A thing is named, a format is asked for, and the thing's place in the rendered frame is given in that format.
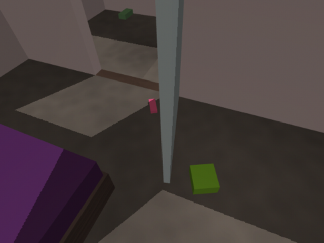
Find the bed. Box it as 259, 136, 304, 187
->
0, 124, 115, 243

